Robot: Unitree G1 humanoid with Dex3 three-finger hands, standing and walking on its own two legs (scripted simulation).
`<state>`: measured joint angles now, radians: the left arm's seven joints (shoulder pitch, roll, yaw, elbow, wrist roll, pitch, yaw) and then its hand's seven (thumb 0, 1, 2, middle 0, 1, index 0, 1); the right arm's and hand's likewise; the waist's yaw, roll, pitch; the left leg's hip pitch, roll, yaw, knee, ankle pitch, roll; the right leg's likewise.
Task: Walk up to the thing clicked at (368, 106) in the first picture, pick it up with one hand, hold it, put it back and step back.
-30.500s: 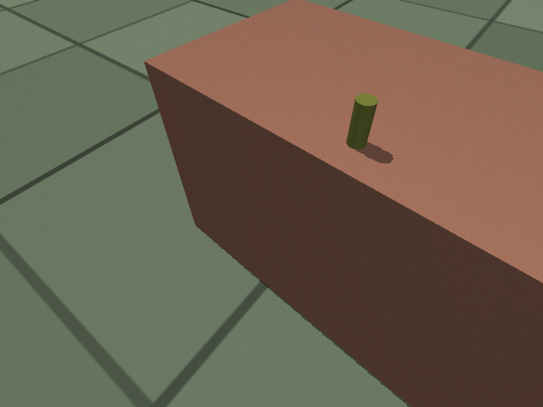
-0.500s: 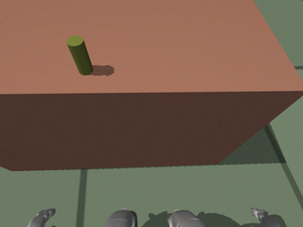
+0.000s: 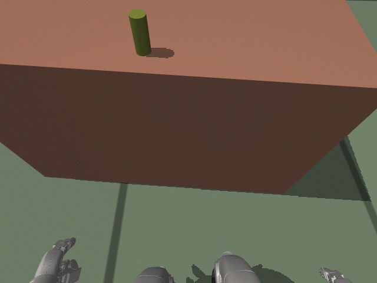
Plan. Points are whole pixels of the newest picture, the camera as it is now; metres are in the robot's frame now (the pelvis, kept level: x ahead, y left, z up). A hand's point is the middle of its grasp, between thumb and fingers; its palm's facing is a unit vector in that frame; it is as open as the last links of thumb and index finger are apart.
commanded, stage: step back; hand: left
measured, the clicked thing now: (140, 34) +0.68 +0.16 +0.10
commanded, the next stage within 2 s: none
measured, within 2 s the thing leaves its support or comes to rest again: neither
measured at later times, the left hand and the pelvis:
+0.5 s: hand out of the picture -0.08 +0.24 -0.12, palm faces -0.07 -0.90 -0.42, open 7.4 cm; pelvis -0.16 -0.02 +0.01, yaw -4 degrees
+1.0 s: hand out of the picture -0.23 +0.24 -0.14, palm faces -0.07 -0.92 -0.38, open 7.4 cm; pelvis -0.34 -0.02 +0.00, yaw -4 degrees
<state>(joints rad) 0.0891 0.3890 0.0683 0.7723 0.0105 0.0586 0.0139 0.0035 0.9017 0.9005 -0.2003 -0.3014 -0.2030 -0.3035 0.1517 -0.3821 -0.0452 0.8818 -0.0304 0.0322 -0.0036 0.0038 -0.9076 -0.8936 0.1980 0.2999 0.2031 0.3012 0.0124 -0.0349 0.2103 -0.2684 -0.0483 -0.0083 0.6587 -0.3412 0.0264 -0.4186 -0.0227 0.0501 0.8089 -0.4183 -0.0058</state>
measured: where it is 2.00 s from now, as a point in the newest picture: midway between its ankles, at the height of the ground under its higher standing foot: outside the picture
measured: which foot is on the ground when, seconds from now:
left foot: down 0.00-0.36, up 0.38-0.68, down 0.70-1.00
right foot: up 0.00-0.32, down 0.34-0.72, up 0.74-1.00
